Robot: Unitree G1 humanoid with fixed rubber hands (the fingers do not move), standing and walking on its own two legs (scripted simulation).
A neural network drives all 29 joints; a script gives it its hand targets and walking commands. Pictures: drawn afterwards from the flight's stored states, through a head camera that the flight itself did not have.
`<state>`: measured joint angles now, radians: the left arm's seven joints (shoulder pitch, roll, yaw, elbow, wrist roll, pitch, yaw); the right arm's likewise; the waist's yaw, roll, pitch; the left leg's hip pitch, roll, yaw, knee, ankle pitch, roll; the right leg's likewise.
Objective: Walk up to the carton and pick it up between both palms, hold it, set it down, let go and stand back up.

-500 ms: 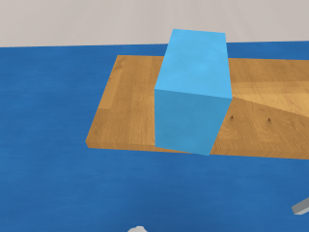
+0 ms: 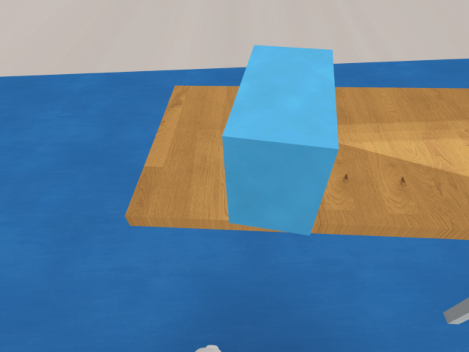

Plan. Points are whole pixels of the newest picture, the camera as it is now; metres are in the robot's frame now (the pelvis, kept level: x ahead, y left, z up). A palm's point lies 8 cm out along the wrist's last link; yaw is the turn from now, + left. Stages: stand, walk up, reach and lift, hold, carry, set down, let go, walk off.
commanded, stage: walk up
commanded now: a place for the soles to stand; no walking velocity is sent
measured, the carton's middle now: (280, 136) +0.51 -0.05 +0.09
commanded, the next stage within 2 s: reach and lift in 0.14 s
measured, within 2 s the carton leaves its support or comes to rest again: neither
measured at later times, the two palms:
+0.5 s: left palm out of the picture +0.16 +0.25 -0.09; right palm out of the picture +0.14 -0.30 -0.07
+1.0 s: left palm (107, 325) +0.19 +0.24 -0.01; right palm out of the picture +0.15 -0.24 +0.00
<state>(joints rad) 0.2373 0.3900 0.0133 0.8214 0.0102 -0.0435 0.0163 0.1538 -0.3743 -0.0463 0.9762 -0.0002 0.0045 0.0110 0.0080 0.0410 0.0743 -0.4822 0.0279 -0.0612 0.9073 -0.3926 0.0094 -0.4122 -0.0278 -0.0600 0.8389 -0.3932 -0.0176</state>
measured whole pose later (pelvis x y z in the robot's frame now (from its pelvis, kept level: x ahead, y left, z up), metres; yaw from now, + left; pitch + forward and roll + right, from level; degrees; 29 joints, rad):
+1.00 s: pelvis +0.02 -0.02 +0.04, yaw +0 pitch -5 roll +0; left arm 0.24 0.33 0.03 0.24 -0.02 0.33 -0.01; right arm 0.40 -0.15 0.00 0.30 -0.01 -0.04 -0.08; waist 0.01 -0.06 0.12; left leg -0.19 0.03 -0.04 0.48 -0.21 -0.03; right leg -0.16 -0.03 -0.05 0.48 -0.24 0.01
